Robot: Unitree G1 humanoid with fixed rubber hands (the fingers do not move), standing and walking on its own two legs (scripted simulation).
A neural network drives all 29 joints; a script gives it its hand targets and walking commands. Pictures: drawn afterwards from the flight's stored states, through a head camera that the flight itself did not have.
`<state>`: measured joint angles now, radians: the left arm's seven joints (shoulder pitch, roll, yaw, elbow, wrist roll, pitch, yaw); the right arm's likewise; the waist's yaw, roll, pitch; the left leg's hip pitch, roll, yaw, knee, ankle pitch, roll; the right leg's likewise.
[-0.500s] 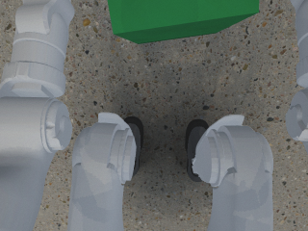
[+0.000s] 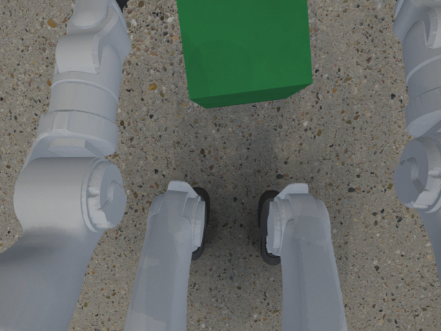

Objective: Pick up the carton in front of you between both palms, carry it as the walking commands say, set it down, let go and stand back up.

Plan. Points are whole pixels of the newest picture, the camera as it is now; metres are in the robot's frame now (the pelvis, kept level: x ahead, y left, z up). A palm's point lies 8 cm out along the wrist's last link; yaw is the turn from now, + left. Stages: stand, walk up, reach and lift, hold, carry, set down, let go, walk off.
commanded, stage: set down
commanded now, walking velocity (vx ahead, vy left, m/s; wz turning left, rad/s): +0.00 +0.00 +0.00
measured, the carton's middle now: (242, 50) +0.56 -0.02 -0.35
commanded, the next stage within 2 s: let go in 0.48 s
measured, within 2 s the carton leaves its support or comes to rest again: neither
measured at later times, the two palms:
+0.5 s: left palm out of the picture +0.56 +0.16 +0.05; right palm out of the picture +0.58 -0.23 +0.05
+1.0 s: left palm out of the picture +0.45 +0.19 +0.15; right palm out of the picture +0.44 -0.25 +0.15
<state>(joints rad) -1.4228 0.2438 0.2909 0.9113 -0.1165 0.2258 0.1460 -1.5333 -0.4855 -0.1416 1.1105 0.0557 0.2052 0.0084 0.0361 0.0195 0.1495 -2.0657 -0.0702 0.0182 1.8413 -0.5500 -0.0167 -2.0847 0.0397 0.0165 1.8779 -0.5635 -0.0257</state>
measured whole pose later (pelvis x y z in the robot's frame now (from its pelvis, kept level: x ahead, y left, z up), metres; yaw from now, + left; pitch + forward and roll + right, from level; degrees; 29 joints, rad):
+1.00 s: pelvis +0.08 +0.00 +0.26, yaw -3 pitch +34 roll +0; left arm -0.50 0.16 0.21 0.63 0.07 0.08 -0.03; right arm -0.57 -0.23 -0.23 0.70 -0.08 0.08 0.03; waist 0.03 0.01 -0.06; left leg -1.06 -0.04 -0.04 0.74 -0.27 0.00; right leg -1.07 0.06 0.05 0.75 -0.27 -0.02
